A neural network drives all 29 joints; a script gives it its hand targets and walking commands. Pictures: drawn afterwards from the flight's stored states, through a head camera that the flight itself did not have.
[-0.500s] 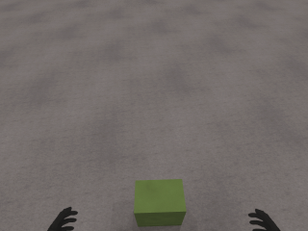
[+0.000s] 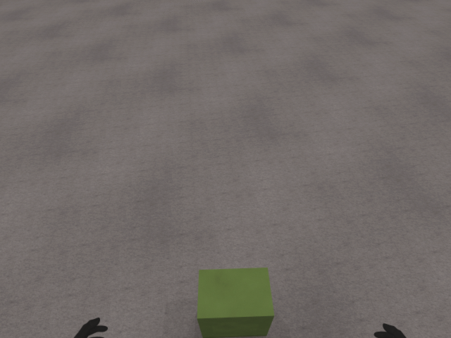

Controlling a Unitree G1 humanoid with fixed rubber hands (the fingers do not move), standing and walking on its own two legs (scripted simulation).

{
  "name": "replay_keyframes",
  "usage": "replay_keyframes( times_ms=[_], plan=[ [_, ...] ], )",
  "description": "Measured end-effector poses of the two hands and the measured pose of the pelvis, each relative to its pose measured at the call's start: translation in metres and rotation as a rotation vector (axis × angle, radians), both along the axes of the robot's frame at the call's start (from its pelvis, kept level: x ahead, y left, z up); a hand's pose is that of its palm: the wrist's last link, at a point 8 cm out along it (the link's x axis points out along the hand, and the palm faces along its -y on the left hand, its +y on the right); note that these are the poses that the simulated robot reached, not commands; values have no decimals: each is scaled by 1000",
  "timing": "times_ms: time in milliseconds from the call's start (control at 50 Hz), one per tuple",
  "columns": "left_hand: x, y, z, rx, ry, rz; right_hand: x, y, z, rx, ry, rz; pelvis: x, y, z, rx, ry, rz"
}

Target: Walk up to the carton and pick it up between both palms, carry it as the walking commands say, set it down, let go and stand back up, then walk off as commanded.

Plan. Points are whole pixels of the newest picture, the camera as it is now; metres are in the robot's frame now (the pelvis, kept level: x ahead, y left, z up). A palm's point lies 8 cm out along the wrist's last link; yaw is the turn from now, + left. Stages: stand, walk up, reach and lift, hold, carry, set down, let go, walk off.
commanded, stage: stand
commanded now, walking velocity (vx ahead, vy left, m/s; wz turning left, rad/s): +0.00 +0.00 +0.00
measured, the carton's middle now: (234, 304) +0.40 +0.00 -0.64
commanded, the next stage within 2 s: walk off in 1.14 s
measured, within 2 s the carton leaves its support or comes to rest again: neither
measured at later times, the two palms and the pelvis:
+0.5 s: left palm out of the picture +0.08 +0.30 -0.10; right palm out of the picture +0.07 -0.31 -0.10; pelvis -0.02 +0.00 +0.00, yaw +0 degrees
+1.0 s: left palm out of the picture +0.06 +0.31 -0.10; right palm out of the picture +0.07 -0.31 -0.10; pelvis -0.02 +0.00 +0.01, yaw +1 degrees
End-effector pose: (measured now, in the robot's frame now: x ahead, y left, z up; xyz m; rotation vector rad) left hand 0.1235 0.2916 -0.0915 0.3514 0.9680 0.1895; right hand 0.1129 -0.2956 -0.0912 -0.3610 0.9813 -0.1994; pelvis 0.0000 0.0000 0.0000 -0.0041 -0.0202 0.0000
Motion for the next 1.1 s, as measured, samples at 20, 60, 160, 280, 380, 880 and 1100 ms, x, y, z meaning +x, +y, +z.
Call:
replay_keyframes(
  times_ms=[20, 60, 160, 280, 380, 880, 1100],
  plan=[
    [-2, 1, 0, 1, 4, 2, -2, -1, 0, -1, 4, -1, -1, 0, 0, 0, -1, 0],
    [-5, 2, -1, 3, 13, 6, -5, -2, -1, -3, 13, -2, -2, 0, 1, 0, -3, 1],
    [-15, 6, -1, 7, 33, 15, -14, -4, -2, -8, 35, -5, -6, 0, 2, 0, -8, 2],
    [-28, 9, -2, 10, 57, 26, -24, -7, -3, -10, 58, -6, -11, 0, 3, 1, -12, 4],
    [-38, 11, -4, 12, 76, 34, -31, -8, -4, -11, 75, -7, -15, -1, 4, 1, -15, 5],
    [-58, 16, -5, 20, 130, 52, -46, -16, -7, -13, 122, -13, -24, -3, 6, 2, -23, 9],
    [-59, 16, -5, 22, 140, 55, -47, -18, -7, -15, 130, -15, -25, -4, 6, 2, -23, 10]
  ],
)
